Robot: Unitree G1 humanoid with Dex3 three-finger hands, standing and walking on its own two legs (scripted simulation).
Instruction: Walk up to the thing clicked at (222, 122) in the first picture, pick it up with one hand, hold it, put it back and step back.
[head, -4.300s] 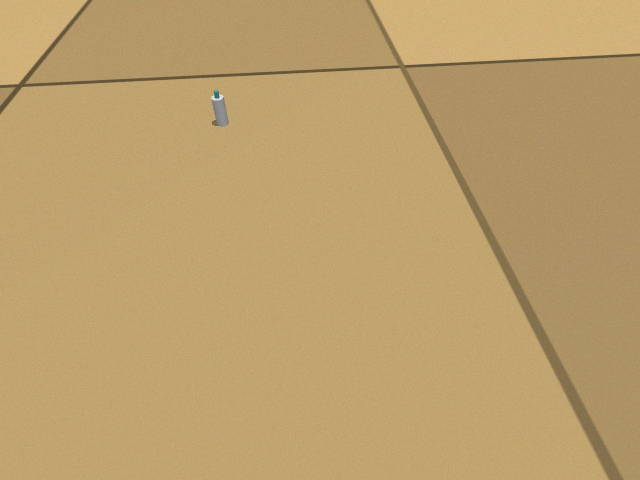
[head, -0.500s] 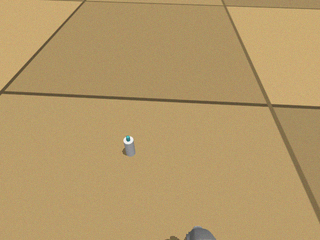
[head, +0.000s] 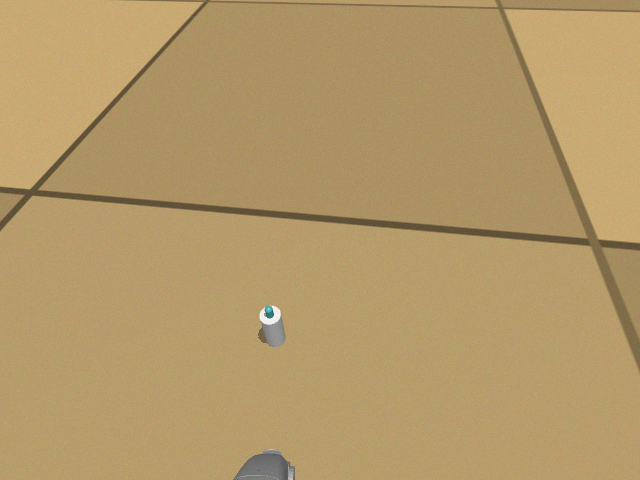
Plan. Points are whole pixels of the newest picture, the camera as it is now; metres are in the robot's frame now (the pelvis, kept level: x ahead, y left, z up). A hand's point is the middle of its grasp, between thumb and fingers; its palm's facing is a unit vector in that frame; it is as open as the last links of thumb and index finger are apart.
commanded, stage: walk up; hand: left
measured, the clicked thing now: (272, 323) +0.67 +0.22 -0.67
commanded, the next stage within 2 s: none
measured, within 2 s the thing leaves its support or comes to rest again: neither
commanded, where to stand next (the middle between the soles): +0.30 +0.02 m, yaw -2 degrees
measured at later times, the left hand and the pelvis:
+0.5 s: hand (137, 430) +0.21 +0.30 -0.14, palm faces -0.10 -0.92 -0.39, open 7.4 cm; pelvis +0.15 +0.02 +0.00, yaw -2 degrees
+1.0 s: hand (164, 383) +0.29 +0.29 -0.17, palm faces -0.03 -0.94 -0.34, open 7.4 cm; pelvis +0.20 +0.04 -0.01, yaw -1 degrees
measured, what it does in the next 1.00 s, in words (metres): walks ahead: left foot, then right foot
